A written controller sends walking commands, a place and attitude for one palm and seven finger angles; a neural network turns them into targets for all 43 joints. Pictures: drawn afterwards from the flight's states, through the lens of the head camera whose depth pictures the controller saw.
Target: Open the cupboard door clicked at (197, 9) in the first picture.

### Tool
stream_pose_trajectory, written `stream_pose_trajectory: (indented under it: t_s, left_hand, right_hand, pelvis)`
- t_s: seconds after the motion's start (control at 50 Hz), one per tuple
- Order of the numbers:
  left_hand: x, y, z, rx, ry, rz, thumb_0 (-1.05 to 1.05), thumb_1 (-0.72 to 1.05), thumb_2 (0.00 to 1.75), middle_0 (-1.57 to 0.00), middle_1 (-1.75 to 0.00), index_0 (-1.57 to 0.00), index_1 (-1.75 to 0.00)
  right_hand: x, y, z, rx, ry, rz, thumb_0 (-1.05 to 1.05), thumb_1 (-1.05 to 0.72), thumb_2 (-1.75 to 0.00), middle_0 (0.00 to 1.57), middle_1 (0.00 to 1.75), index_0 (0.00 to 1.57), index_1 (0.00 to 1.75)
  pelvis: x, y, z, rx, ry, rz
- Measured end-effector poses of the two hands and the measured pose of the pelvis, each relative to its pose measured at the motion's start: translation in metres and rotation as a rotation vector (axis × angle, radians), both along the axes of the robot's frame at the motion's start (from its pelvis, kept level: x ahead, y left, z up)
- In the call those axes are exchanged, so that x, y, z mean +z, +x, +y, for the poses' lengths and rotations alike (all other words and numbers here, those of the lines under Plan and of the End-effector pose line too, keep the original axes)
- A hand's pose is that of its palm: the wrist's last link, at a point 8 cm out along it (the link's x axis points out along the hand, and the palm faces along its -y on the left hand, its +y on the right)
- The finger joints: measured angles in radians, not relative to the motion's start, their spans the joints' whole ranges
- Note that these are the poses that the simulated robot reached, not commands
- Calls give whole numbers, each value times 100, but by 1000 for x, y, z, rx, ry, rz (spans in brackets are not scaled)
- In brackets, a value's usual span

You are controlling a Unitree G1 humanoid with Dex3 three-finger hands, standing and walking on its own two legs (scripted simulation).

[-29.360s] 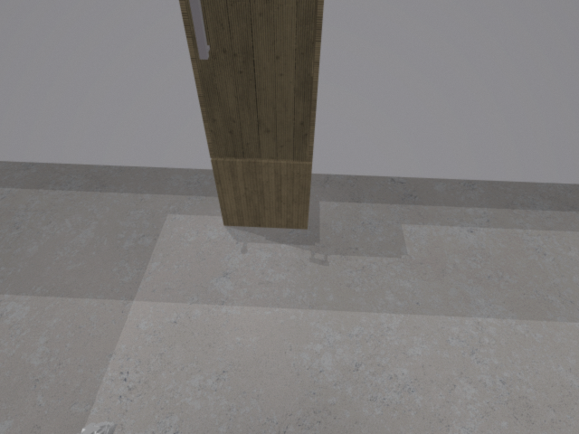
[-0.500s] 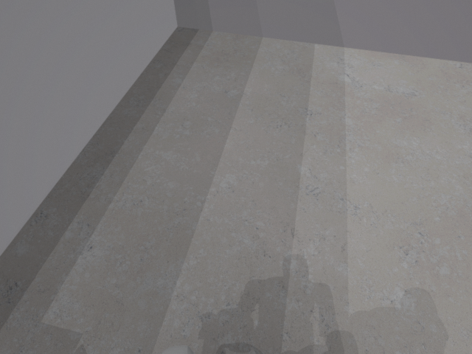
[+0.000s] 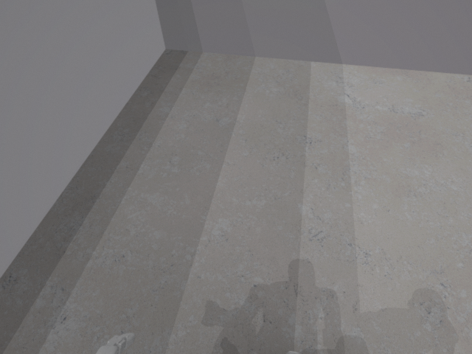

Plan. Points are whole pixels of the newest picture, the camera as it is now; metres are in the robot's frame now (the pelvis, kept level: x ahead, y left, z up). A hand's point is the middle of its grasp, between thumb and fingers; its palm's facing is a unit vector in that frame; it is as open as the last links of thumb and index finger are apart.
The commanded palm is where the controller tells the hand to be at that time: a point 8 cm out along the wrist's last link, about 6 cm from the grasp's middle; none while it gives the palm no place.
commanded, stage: turn to face it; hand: left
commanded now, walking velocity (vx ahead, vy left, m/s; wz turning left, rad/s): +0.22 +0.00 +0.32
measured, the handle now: out of the picture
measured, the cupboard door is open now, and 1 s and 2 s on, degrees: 51 51 51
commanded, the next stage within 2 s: none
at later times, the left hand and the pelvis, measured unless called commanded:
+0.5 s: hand (138, 324) +0.20 +0.21 -0.16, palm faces +0.27 -0.94 -0.21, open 7.4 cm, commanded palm none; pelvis +0.17 +0.01 +0.01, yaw +12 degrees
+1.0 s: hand (156, 343) +0.17 +0.17 -0.17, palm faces +0.54 -0.81 -0.24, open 7.4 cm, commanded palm none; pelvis +0.24 -0.03 +0.00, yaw +33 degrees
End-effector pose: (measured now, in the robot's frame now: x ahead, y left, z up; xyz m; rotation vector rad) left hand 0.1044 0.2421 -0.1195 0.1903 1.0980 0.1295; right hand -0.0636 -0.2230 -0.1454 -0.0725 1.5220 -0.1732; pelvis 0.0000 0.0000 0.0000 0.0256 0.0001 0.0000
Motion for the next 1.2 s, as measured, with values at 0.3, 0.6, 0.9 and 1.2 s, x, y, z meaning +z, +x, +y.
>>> stream_pose_trajectory:
  t_s: [0.3,0.6,0.9,1.2]
  left_hand:
    - [-25,18,0,199,-53,224,-1,94,89,-20,-30,-20,-30]
    - [5,112,10,322,0,53,1,91,90,-20,-30,-20,-30]
    - [3,72,-34,526,-3,133,0,90,89,-20,-30,-20,-30]
    - [5,53,-25,745,22,136,1,91,90,-20,-30,-20,-30]
  right_hand:
    - [19,266,-1,200,-55,-250,0,-91,-90,19,30,19,30]
    - [27,389,-9,377,-57,-305,0,-91,-90,20,30,20,30]
    - [29,500,-7,585,-25,-296,0,-91,-90,19,30,19,30]
    - [21,555,42,806,11,-318,0,-91,-90,20,30,20,30]
  pelvis:
    - [4,128,7,110,-52,3]
    - [13,184,-13,283,-62,23]
    - [14,234,-37,502,12,29]
    - [8,262,-39,686,-43,19]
